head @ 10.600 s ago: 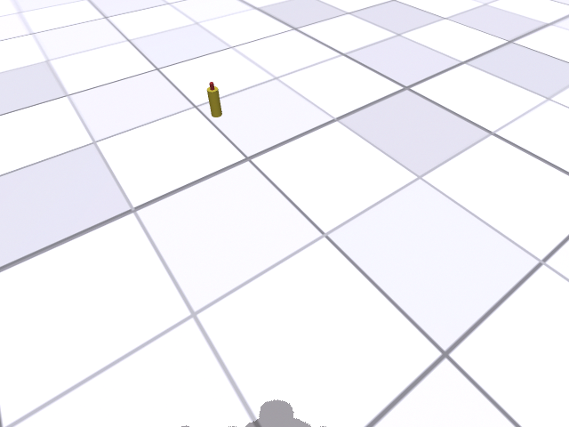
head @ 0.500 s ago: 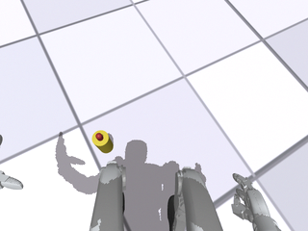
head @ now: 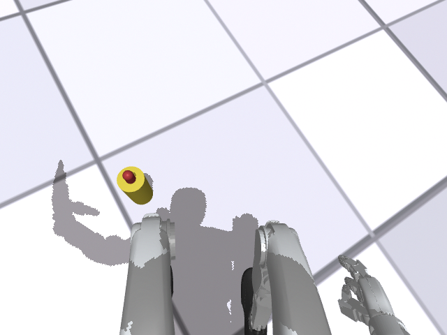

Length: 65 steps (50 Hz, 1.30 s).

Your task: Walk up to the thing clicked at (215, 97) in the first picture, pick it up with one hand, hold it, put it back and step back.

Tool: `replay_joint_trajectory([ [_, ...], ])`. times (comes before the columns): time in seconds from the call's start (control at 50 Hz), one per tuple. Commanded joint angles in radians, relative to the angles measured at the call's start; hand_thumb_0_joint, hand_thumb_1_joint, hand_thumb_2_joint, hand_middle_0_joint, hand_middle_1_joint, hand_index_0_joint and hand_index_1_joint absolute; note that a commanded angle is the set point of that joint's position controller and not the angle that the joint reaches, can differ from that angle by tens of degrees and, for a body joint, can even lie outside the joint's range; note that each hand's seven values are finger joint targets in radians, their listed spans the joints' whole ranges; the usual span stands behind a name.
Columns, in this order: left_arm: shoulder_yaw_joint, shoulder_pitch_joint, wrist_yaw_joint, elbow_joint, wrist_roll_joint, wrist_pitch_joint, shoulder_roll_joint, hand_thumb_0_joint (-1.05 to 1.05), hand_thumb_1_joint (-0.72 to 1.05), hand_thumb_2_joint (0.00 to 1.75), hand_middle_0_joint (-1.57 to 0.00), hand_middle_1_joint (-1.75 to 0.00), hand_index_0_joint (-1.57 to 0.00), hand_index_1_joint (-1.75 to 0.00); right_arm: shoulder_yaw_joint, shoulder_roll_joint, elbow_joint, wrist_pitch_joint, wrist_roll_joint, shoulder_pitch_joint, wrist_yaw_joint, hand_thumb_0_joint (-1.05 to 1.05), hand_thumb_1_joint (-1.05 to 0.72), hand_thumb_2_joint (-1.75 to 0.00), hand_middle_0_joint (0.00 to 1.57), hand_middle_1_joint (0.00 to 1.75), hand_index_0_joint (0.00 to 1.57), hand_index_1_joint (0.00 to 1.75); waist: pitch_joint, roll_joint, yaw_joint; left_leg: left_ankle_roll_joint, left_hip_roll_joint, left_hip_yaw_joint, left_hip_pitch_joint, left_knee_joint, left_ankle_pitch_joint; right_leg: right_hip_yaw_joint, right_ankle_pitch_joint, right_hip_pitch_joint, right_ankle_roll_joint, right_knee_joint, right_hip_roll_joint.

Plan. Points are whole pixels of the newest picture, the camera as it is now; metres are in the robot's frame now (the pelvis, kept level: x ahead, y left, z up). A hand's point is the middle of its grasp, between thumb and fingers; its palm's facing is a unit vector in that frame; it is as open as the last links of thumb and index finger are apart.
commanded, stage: go down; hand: left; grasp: from the side
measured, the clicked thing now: (135, 185) +0.42 +0.24 -0.35
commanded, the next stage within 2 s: approach in 0.96 s
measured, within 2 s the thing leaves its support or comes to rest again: neither
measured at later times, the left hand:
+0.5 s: hand out of the picture +0.34 +0.42 -0.04, palm faces +0.23 -0.97 -0.12, open 17.4 cm
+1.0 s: hand out of the picture +0.35 +0.42 -0.05, palm faces +0.23 -0.97 -0.10, open 17.4 cm
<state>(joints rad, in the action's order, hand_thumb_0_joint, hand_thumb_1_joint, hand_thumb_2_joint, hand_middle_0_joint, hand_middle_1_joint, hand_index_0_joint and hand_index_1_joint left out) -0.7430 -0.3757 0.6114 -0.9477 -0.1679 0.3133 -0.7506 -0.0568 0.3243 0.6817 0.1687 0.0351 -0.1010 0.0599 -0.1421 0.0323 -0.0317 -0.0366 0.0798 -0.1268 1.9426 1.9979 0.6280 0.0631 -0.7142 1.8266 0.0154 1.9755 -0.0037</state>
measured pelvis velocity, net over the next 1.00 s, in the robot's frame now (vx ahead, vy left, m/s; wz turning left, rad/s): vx -0.01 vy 0.00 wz -0.02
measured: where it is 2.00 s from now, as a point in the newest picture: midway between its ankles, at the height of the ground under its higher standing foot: (207, 315)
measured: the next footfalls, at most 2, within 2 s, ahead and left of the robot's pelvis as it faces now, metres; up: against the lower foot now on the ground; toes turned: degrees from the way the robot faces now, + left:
none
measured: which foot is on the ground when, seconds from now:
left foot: down 0.00-1.00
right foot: down 0.00-1.00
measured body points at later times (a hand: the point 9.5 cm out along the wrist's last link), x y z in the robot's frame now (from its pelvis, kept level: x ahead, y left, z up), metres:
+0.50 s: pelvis -0.01 +0.00 -0.04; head +0.19 +0.06 +0.36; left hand +0.32 +0.47 -0.03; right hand +0.16 -0.27 -0.14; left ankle +0.09 +0.14 -0.42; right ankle +0.08 -0.13 -0.42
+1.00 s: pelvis -0.01 +0.00 -0.06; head +0.20 +0.06 +0.34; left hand +0.33 +0.47 -0.05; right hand +0.16 -0.27 -0.17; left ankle +0.09 +0.14 -0.42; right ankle +0.08 -0.13 -0.42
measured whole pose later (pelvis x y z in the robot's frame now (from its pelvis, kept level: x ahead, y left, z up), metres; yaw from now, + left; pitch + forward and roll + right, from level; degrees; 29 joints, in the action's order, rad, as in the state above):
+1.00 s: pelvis -0.01 +0.00 -0.06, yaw -1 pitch +32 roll -6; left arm -0.81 -0.51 0.69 -1.02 -0.20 0.34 -0.85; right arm -0.09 0.34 0.72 0.16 0.05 -0.09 0.04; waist -0.10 0.04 -0.04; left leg -0.04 0.07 -0.15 2.11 2.18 0.64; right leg 0.06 -0.74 1.98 0.02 2.16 -0.01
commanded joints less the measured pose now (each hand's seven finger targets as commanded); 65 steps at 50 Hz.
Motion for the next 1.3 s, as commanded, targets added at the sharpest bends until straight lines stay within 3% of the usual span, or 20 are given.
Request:
replay_joint_trajectory([
  [0.0,-0.092,-0.144,0.017,0.164,-0.042,0.055,-0.387,0.0,-0.52,0.07,-0.05,-0.05,-0.03,-0.06,0.083,0.212,-0.061,0.036,0.0,-0.1,0.015,0.0,-0.92,-0.91,0.2,0.3,0.2,0.3,-0.541,-0.209,0.047,0.05,-0.019,0.049,-0.472,-0.238,-0.078,0.01,0.116,-0.168,-0.053,-0.218,-0.028],
  [0.04,-0.097,-0.177,0.023,0.184,-0.037,0.06,-0.426,0.0,-0.53,0.07,-0.05,-0.05,-0.04,-0.06,0.084,0.222,-0.066,0.036,-0.001,-0.093,0.015,0.0,-0.91,-0.91,0.2,0.3,0.2,0.3,-0.545,-0.23,0.048,0.049,-0.017,0.044,-0.471,-0.239,-0.044,0.015,0.095,-0.146,-0.055,-0.204,-0.029],
  [0.24,-0.111,-0.195,0.043,0.167,-0.053,0.054,-0.439,0.0,-0.52,0.08,-0.04,-0.05,-0.03,-0.06,0.072,0.221,-0.037,0.032,0.004,-0.107,0.015,0.0,-0.92,-0.91,0.2,0.3,0.2,0.3,-0.575,-0.229,0.054,0.051,-0.022,0.061,-0.447,-0.167,-0.109,0.016,0.133,-0.128,-0.054,-0.164,-0.03],
  [0.28,-0.135,-0.198,0.041,0.189,-0.049,0.057,-0.494,0.0,-0.53,0.08,-0.04,-0.04,-0.03,-0.06,0.07,0.224,-0.052,0.032,0.003,-0.099,0.014,0.0,-0.92,-0.91,0.2,0.3,0.2,0.3,-0.603,-0.22,0.066,0.053,-0.025,0.064,-0.43,-0.161,-0.124,0.016,0.141,-0.154,-0.053,-0.161,-0.031],
  [0.32,-0.105,-0.174,0.046,0.129,-0.049,0.05,-0.428,0.0,-0.52,0.09,-0.04,-0.05,-0.03,-0.06,0.067,0.218,-0.036,0.029,0.004,-0.108,0.014,0.0,-0.92,-0.91,0.2,0.3,0.2,0.3,-0.561,-0.206,0.046,0.054,-0.023,0.061,-0.424,-0.155,-0.122,0.025,0.139,-0.127,-0.053,-0.153,-0.033],
  [0.38,-0.127,-0.214,0.044,0.173,-0.046,0.055,-0.483,0.0,-0.51,0.09,-0.04,-0.05,-0.02,-0.06,0.072,0.231,-0.041,0.029,0.002,-0.101,0.012,0.0,-0.91,-0.91,0.2,0.3,0.2,0.3,-0.565,-0.253,0.061,0.048,-0.018,0.047,-0.443,-0.172,-0.068,0.031,0.106,-0.088,-0.058,-0.132,-0.034],
  [0.46,-0.102,-0.23,0.053,0.154,-0.055,0.056,-0.446,0.0,-0.53,0.08,-0.04,-0.05,-0.03,-0.06,0.068,0.224,-0.031,0.028,0.002,-0.103,0.008,0.0,-0.92,-0.91,0.2,0.3,0.2,0.3,-0.535,-0.234,0.048,0.05,-0.019,0.051,-0.407,-0.155,-0.055,0.029,0.095,-0.058,-0.058,-0.128,-0.036],
  [0.54,-0.129,-0.244,0.051,0.163,-0.054,0.061,-0.494,0.0,-0.54,0.07,-0.04,-0.04,-0.02,-0.05,0.066,0.228,-0.035,0.026,0.003,-0.109,0.006,0.0,-0.92,-0.91,0.2,0.3,0.2,0.3,-0.568,-0.225,0.052,0.051,-0.022,0.059,-0.393,-0.135,-0.07,0.024,0.101,-0.092,-0.055,-0.13,-0.033],
  [0.6,-0.109,-0.248,0.059,0.149,-0.056,0.062,-0.457,0.0,-0.53,0.07,-0.04,-0.04,-0.03,-0.05,0.066,0.229,-0.031,0.025,0.003,-0.109,0.006,0.0,-0.92,-0.91,0.2,0.3,0.2,0.3,-0.547,-0.239,0.039,0.051,-0.021,0.048,-0.403,-0.143,-0.048,0.037,0.089,-0.052,-0.057,-0.115,-0.034],
  [0.62,-0.128,-0.258,0.058,0.159,-0.056,0.064,-0.492,0.0,-0.5,0.09,-0.03,-0.04,-0.02,-0.05,0.067,0.236,-0.03,0.025,0.002,-0.108,0.006,0.0,-0.91,-0.91,0.2,0.3,0.2,0.3,-0.544,-0.248,0.05,0.05,-0.019,0.045,-0.405,-0.147,-0.031,0.037,0.078,-0.046,-0.057,-0.107,-0.034],
  [0.76,-0.136,-0.24,0.069,0.124,-0.065,0.067,-0.483,0.0,-0.51,0.07,-0.04,-0.03,-0.02,-0.04,0.06,0.238,-0.021,0.02,0.002,-0.115,0.001,0.0,-0.92,-0.91,0.2,0.3,0.2,0.3,-0.555,-0.245,0.048,0.049,-0.02,0.039,-0.41,-0.122,-0.086,0.042,0.121,-0.035,-0.058,-0.074,-0.033],
  [0.8,-0.151,-0.265,0.071,0.139,-0.065,0.076,-0.525,0.0,-0.52,0.07,-0.04,-0.03,-0.02,-0.05,0.057,0.237,-0.024,0.018,0.003,-0.112,0.0,0.0,-0.92,-0.91,0.2,0.3,0.2,0.3,-0.567,-0.247,0.047,0.052,-0.023,0.051,-0.392,-0.103,-0.092,0.036,0.118,-0.046,-0.057,-0.079,-0.033],
  [0.84,-0.14,-0.221,0.08,0.079,-0.073,0.071,-0.479,0.0,-0.54,0.07,-0.04,-0.03,-0.02,-0.04,0.054,0.234,-0.016,0.018,0.006,-0.119,-0.003,0.0,-0.93,-0.91,0.2,0.3,0.2,0.3,-0.554,-0.202,0.042,0.056,-0.023,0.061,-0.371,-0.077,-0.134,0.03,0.146,-0.067,-0.052,-0.085,-0.034],
  [0.88,-0.153,-0.278,0.083,0.121,-0.074,0.081,-0.519,0.0,-0.52,0.07,-0.04,-0.03,-0.02,-0.05,0.054,0.233,-0.018,0.019,0.009,-0.115,-0.004,0.0,-0.92,-0.91,0.2,0.3,0.2,0.3,-0.569,-0.204,0.038,0.059,-0.023,0.069,-0.342,-0.06,-0.133,0.017,0.146,-0.09,-0.048,-0.09,-0.033],
  [0.94,-0.151,-0.274,0.087,0.108,-0.071,0.078,-0.511,0.0,-0.51,0.07,-0.04,-0.03,-0.02,-0.04,0.055,0.236,-0.015,0.018,0.014,-0.118,-0.007,0.0,-0.92,-0.91,0.2,0.3,0.2,0.3,-0.591,-0.203,0.039,0.059,-0.021,0.074,-0.352,-0.045,-0.149,0.014,0.161,-0.103,-0.047,-0.084,-0.034],
  [1.04,-0.152,-0.299,0.082,0.126,-0.06,0.078,-0.526,0.0,-0.53,0.11,-0.07,-0.06,-0.02,-0.1,0.057,0.242,-0.017,0.013,0.012,-0.114,-0.01,0.0,-0.93,-0.91,0.2,0.3,0.2,0.3,-0.57,-0.243,0.044,0.052,-0.016,0.058,-0.361,-0.079,-0.064,0.039,0.102,-0.046,-0.055,-0.055,-0.039],
  [1.06,-0.156,-0.316,0.082,0.138,-0.061,0.081,-0.536,0.0,-0.58,0.03,-0.07,-0.04,-0.04,-0.06,0.059,0.247,-0.016,0.012,0.011,-0.112,-0.01,0.0,-0.91,-0.91,0.2,0.3,0.2,0.3,-0.567,-0.257,0.045,0.051,-0.017,0.055,-0.362,-0.08,-0.054,0.04,0.099,-0.031,-0.056,-0.049,-0.039],
  [1.18,-0.124,-0.29,0.107,-0.026,-0.105,0.15,-0.412,0.0,-0.61,0.01,-0.08,-0.05,-0.05,-0.07,0.033,0.234,-0.015,0.025,0.019,-0.074,-0.021,0.0,-0.92,-0.91,0.2,0.3,0.2,0.3,-0.412,-0.165,-0.004,0.057,-0.018,0.042,-0.224,-0.014,-0.011,0.058,0.056,0.047,-0.055,-0.008,-0.045],
  [1.26,-0.103,-0.318,0.139,-0.085,-0.154,0.26,-0.344,0.0,-0.58,0.02,-0.07,-0.05,-0.05,-0.07,0.01,0.244,-0.022,0.045,0.039,-0.054,-0.031,0.0,-0.91,-0.91,0.2,0.3,0.2,0.3,-0.421,-0.133,-0.039,0.052,-0.017,0.046,-0.186,0.073,-0.055,0.07,0.096,0.036,-0.051,0.041,-0.054],
  [1.28,-0.102,-0.318,0.144,-0.106,-0.16,0.284,-0.354,0.0,-0.59,0.02,-0.07,-0.05,-0.05,-0.07,0.005,0.249,-0.029,0.049,0.044,-0.04,-0.034,0.0,-0.91,-0.91,0.2,0.3,0.2,0.3,-0.43,-0.112,-0.039,0.051,-0.017,0.045,-0.171,0.094,-0.06,0.071,0.1,0.038,-0.049,0.048,-0.057],
])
